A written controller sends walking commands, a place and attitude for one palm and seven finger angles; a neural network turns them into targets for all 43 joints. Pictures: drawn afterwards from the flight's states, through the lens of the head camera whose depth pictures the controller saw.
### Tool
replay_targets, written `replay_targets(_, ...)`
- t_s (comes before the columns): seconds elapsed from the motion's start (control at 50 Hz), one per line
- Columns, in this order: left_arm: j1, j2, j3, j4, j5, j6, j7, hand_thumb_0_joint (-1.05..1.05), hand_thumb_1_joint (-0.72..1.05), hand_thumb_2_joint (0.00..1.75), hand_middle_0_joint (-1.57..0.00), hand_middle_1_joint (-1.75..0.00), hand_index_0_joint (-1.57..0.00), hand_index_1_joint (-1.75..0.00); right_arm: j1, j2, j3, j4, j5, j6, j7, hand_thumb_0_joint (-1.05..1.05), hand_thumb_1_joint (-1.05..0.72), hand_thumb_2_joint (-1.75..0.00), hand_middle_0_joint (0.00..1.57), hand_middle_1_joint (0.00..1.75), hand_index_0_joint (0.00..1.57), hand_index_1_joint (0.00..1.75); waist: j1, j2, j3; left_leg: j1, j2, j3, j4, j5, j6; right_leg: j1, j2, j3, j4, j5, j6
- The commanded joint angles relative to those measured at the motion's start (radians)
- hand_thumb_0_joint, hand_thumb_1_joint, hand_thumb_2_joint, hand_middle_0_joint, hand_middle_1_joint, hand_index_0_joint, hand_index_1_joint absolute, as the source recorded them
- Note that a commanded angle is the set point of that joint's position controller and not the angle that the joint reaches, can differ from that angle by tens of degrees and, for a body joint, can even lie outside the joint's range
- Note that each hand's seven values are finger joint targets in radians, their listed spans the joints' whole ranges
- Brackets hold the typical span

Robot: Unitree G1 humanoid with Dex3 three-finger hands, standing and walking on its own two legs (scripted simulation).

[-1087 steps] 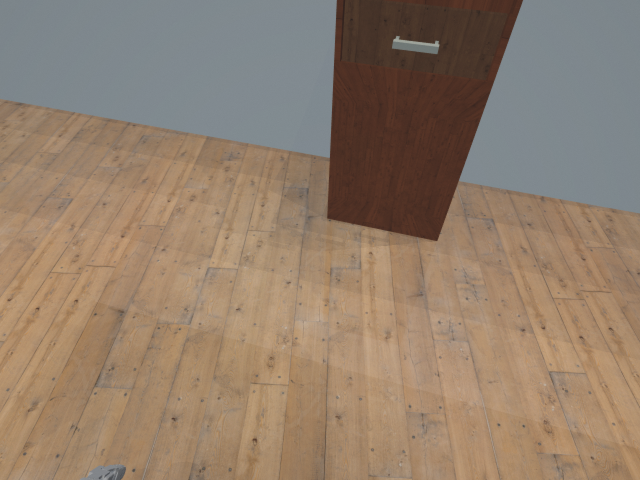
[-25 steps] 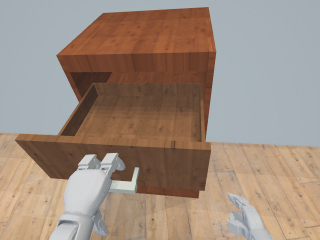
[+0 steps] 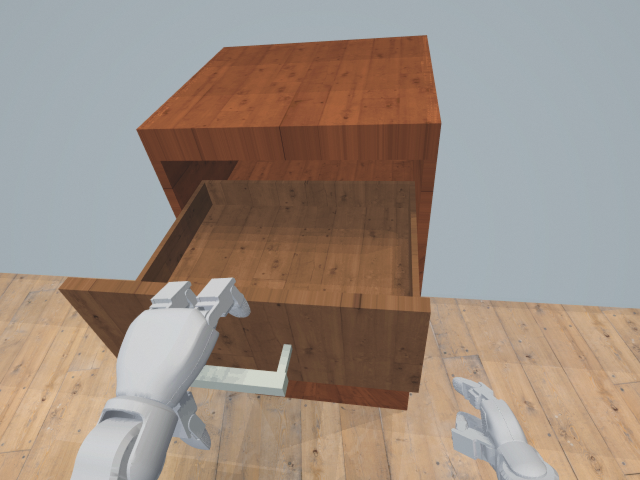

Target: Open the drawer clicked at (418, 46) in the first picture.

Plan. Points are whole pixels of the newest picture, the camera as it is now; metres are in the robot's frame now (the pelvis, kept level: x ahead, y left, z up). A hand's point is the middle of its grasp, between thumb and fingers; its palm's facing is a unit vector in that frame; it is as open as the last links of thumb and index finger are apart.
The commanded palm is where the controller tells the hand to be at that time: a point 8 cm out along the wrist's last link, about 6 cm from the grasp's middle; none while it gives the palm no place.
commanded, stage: lift the hand off the handle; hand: left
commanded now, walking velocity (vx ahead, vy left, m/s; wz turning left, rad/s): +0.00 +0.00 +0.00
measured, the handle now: (238, 364) +0.24 +0.16 +0.05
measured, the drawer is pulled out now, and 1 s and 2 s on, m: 0.30 0.30 0.30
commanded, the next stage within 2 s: draw the hand back to the body in 0.50 s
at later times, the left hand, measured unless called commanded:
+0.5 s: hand (184, 304) +0.22 +0.17 +0.20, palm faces +0.26 -0.20 -0.94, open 13.9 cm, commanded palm +0.17 +0.16 +0.25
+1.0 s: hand (154, 318) +0.20 +0.20 +0.18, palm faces +0.21 -0.16 -0.96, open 13.9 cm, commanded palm +0.15 +0.20 +0.24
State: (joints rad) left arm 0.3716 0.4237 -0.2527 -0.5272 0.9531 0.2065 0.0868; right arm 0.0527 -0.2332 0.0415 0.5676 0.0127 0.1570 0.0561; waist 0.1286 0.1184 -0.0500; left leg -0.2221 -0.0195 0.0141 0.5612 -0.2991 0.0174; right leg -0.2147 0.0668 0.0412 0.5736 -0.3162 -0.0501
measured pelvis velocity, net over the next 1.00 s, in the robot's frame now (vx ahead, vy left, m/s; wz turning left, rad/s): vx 0.00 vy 0.00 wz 0.02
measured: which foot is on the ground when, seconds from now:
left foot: down 0.00-1.00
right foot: down 0.00-1.00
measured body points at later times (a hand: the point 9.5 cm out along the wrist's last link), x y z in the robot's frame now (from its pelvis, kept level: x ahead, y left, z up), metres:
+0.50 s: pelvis -0.01 +0.00 +0.01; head -0.04 -0.06 +0.45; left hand +0.20 +0.18 +0.25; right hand +0.24 -0.18 -0.07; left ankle +0.00 +0.11 -0.73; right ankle +0.00 -0.09 -0.73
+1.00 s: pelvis +0.00 +0.00 +0.00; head -0.03 -0.06 +0.45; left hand +0.19 +0.20 +0.23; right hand +0.24 -0.18 -0.07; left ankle +0.00 +0.11 -0.73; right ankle +0.00 -0.09 -0.73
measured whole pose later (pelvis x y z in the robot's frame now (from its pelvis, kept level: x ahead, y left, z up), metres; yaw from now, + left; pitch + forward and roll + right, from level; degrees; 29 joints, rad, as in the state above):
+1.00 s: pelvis +0.00 +0.00 +0.00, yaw +1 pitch -3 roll +0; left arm 0.29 0.53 -0.06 -0.65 0.80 0.28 -0.06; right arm 0.05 -0.27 0.06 0.55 0.05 0.19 0.06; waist 0.11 0.13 -0.03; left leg -0.18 -0.03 0.00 0.50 -0.26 0.02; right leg -0.17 0.06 0.03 0.51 -0.29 -0.05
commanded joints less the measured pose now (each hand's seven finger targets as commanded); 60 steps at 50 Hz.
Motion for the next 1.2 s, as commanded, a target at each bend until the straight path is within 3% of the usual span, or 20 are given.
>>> replay_targets(0.0, -0.250, 0.091, 0.118, -0.285, 0.018, -0.002, 0.032, 0.00, -0.50, 0.30, -0.30, -1.20, -0.30, -1.20, -0.231, -0.070, -0.023, -0.180, 0.002, -0.042, 0.006, 0.00, -0.90, -0.90, 0.20, 0.30, 0.20, 0.30, -0.013, -0.075, -0.110, 0.095, 0.022, -0.018, -0.072, 0.259, 0.011, -0.018, -0.040, 0.055, -0.138, 0.156, 0.008)
replay_targets(0.06, -0.286, 0.130, 0.153, -0.317, 0.018, 0.014, 0.019, 0.00, -0.50, 0.30, -0.30, -1.20, -0.30, -1.20, -0.242, -0.068, -0.010, -0.195, 0.006, -0.044, 0.005, 0.00, -0.90, -0.90, 0.20, 0.30, 0.20, 0.30, 0.001, -0.087, -0.157, 0.102, 0.026, -0.017, -0.080, 0.267, 0.014, 0.023, -0.047, 0.050, -0.133, 0.164, 0.010)
replay_targets(0.14, -0.333, 0.163, 0.195, -0.279, -0.027, 0.043, -0.015, 0.00, -0.50, 0.30, -0.30, -1.20, -0.30, -1.20, -0.287, -0.076, -0.009, -0.182, 0.026, -0.027, 0.006, 0.00, -0.90, -0.90, 0.20, 0.30, 0.20, 0.30, -0.018, -0.076, -0.090, 0.090, 0.025, -0.021, -0.113, 0.233, 0.013, 0.040, -0.047, 0.058, -0.164, 0.163, 0.013)
replay_targets(0.18, -0.321, 0.102, 0.130, -0.230, -0.033, 0.060, -0.048, 0.00, -0.50, 0.30, -0.30, -1.20, -0.30, -1.20, -0.276, -0.064, -0.010, -0.166, 0.024, -0.019, 0.013, 0.00, -0.90, -0.90, 0.20, 0.30, 0.20, 0.30, -0.021, -0.094, -0.049, 0.088, 0.020, -0.015, -0.127, 0.244, 0.010, 0.026, -0.049, 0.048, -0.176, 0.149, 0.017)
replay_targets(0.24, -0.368, 0.197, 0.232, -0.251, -0.081, 0.074, -0.072, 0.00, -0.50, 0.30, -0.30, -1.20, -0.30, -1.20, -0.296, -0.082, -0.008, -0.182, 0.040, -0.011, 0.009, 0.00, -0.90, -0.90, 0.20, 0.30, 0.20, 0.30, -0.018, -0.093, -0.074, 0.076, 0.026, -0.007, -0.140, 0.216, 0.014, 0.077, -0.050, 0.044, -0.177, 0.158, 0.028)
replay_targets(0.28, -0.352, 0.149, 0.183, -0.220, -0.074, 0.078, -0.092, 0.00, -0.50, 0.30, -0.30, -1.20, -0.30, -1.20, -0.286, -0.066, -0.006, -0.174, 0.032, -0.007, 0.015, 0.00, -0.90, -0.90, 0.20, 0.30, 0.20, 0.30, -0.017, -0.111, -0.045, 0.072, 0.018, -0.005, -0.141, 0.232, 0.013, 0.060, -0.055, 0.045, -0.187, 0.146, 0.026)
replay_targets(0.34, -0.390, 0.237, 0.274, -0.299, -0.110, 0.078, -0.096, 0.00, -0.50, 0.30, -0.30, -1.20, -0.30, -1.20, -0.302, -0.092, -0.007, -0.196, 0.043, -0.002, 0.017, 0.00, -0.90, -0.90, 0.20, 0.30, 0.20, 0.30, -0.013, -0.070, -0.106, 0.062, 0.025, -0.001, -0.141, 0.219, 0.012, 0.118, -0.057, 0.050, -0.172, 0.174, 0.031)
replay_targets(0.36, -0.395, 0.202, 0.239, -0.304, -0.086, 0.082, -0.104, 0.00, -0.50, 0.30, -0.30, -1.20, -0.30, -1.20, -0.310, -0.076, -0.002, -0.205, 0.035, -0.006, 0.022, 0.00, -0.90, -0.90, 0.20, 0.30, 0.20, 0.30, 0.003, -0.084, -0.129, 0.066, 0.017, 0.004, -0.129, 0.239, 0.013, 0.116, -0.061, 0.051, -0.167, 0.165, 0.030)
replay_targets(0.5, -0.374, 0.135, 0.178, -0.256, -0.108, 0.070, -0.123, 0.00, -0.50, 0.30, -0.30, -1.20, -0.30, -1.20, -0.281, -0.081, -0.011, -0.191, 0.037, -0.007, 0.031, 0.00, -0.90, -0.90, 0.20, 0.30, 0.20, 0.30, -0.024, -0.108, -0.038, 0.067, 0.014, 0.001, -0.134, 0.199, 0.011, 0.028, -0.057, 0.035, -0.195, 0.094, 0.031)
replay_targets(0.54, -0.466, 0.187, 0.217, -0.308, -0.120, 0.050, -0.105, 0.00, -0.50, 0.30, -0.30, -1.20, -0.30, -1.20, -0.293, -0.088, -0.011, -0.201, 0.046, -0.019, 0.022, 0.00, -0.90, -0.90, 0.20, 0.30, 0.20, 0.30, -0.031, -0.068, -0.067, 0.071, 0.022, -0.003, -0.136, 0.157, 0.014, 0.037, -0.053, 0.038, -0.187, 0.058, 0.028)
replay_targets(0.56, -0.468, 0.146, 0.175, -0.295, -0.084, 0.046, -0.103, 0.00, -0.50, 0.30, -0.30, -1.20, -0.30, -1.20, -0.287, -0.074, -0.006, -0.207, 0.033, -0.027, 0.025, 0.00, -0.90, -0.90, 0.20, 0.30, 0.20, 0.30, -0.008, -0.085, -0.113, 0.077, 0.013, 0.001, -0.125, 0.176, 0.015, 0.048, -0.058, 0.038, -0.182, 0.047, 0.025)
replay_targets(0.58, -0.445, 0.124, 0.157, -0.262, -0.089, 0.042, -0.098, 0.00, -0.50, 0.30, -0.30, -1.20, -0.30, -1.20, -0.280, -0.071, -0.013, -0.189, 0.032, -0.023, 0.023, 0.00, -0.90, -0.90, 0.20, 0.30, 0.20, 0.30, -0.023, -0.088, -0.070, 0.084, 0.012, -0.006, -0.130, 0.183, 0.013, 0.023, -0.053, 0.044, -0.192, 0.050, 0.020)
replay_targets(0.64, -0.451, 0.250, 0.302, -0.268, -0.107, 0.036, -0.073, 0.00, -0.50, 0.30, -0.30, -1.20, -0.30, -1.20, -0.286, -0.089, -0.011, -0.191, 0.040, -0.022, 0.016, 0.00, -0.90, -0.90, 0.20, 0.30, 0.20, 0.30, -0.007, -0.076, -0.119, 0.060, 0.022, -0.011, -0.132, 0.188, 0.014, 0.093, -0.050, 0.048, -0.166, 0.122, 0.021)
replay_targets(0.66, -0.438, 0.221, 0.277, -0.230, -0.080, 0.042, -0.075, 0.00, -0.50, 0.30, -0.30, -1.20, -0.30, -1.20, -0.277, -0.072, -0.005, -0.187, 0.029, -0.023, 0.020, 0.00, -0.90, -0.90, 0.20, 0.30, 0.20, 0.30, 0.011, -0.105, -0.139, 0.053, 0.010, -0.005, -0.120, 0.217, 0.013, 0.101, -0.058, 0.050, -0.157, 0.132, 0.020)
replay_targets(0.7, -0.365, 0.208, 0.287, -0.190, -0.103, 0.045, -0.079, 0.00, -0.50, 0.30, -0.30, -1.20, -0.30, -1.20, -0.268, -0.080, -0.011, -0.173, 0.033, -0.012, 0.023, 0.00, -0.90, -0.90, 0.20, 0.30, 0.20, 0.30, 0.000, -0.112, -0.073, 0.052, 0.009, -0.007, -0.124, 0.220, 0.008, 0.062, -0.056, 0.058, -0.176, 0.137, 0.020)
replay_targets(0.8, -0.286, 0.213, 0.293, -0.249, -0.130, 0.062, -0.100, 0.00, -0.50, 0.30, -0.30, -1.20, -0.30, -1.20, -0.269, -0.091, -0.012, -0.194, 0.039, -0.014, 0.023, 0.00, -0.90, -0.90, 0.20, 0.30, 0.20, 0.30, -0.007, -0.105, -0.110, 0.057, 0.006, -0.004, -0.114, 0.251, 0.011, 0.088, -0.062, 0.046, -0.163, 0.204, 0.030)
replay_targets(0.94, -0.271, 0.318, 0.388, -0.344, -0.146, 0.051, -0.100, 0.00, -0.50, 0.30, -0.30, -1.20, -0.30, -1.20, -0.273, -0.117, -0.009, -0.218, 0.050, -0.026, -0.003, 0.00, -0.90, -0.90, 0.20, 0.30, 0.20, 0.30, -0.024, -0.066, -0.114, 0.062, 0.018, -0.012, -0.102, 0.226, 0.012, 0.070, -0.059, 0.047, -0.161, 0.197, 0.030)
replay_targets(1.0, -0.209, 0.285, 0.361, -0.270, -0.121, 0.046, -0.111, 0.00, -0.50, 0.30, -0.30, -1.20, -0.30, -1.20, -0.237, -0.107, -0.008, -0.203, 0.036, -0.017, -0.008, 0.00, -0.90, -0.90, 0.20, 0.30, 0.20, 0.30, -0.019, -0.104, -0.065, 0.056, 0.011, -0.014, -0.102, 0.228, 0.012, 0.029, -0.064, 0.038, -0.173, 0.157, 0.033)
replay_targets(1.04, -0.282, 0.341, 0.411, -0.315, -0.148, 0.041, -0.110, 0.00, -0.50, 0.30, -0.30, -1.20, -0.30, -1.20, -0.267, -0.119, -0.008, -0.210, 0.050, -0.027, -0.019, 0.00, -0.90, -0.90, 0.20, 0.30, 0.20, 0.30, -0.032, -0.035, -0.077, 0.065, 0.019, -0.019, -0.106, 0.204, 0.013, 0.034, -0.058, 0.040, -0.171, 0.157, 0.029)
replay_targets(1.18, -0.151, 0.341, 0.436, -0.269, -0.164, 0.023, -0.136, 0.00, -0.50, 0.30, -0.30, -1.20, -0.30, -1.20, -0.227, -0.115, -0.007, -0.216, 0.038, -0.027, -0.033, 0.00, -0.90, -0.90, 0.20, 0.30, 0.20, 0.30, -0.020, -0.092, -0.089, 0.054, 0.013, -0.020, -0.103, 0.255, 0.012, 0.057, -0.068, 0.013, -0.157, 0.214, 0.036)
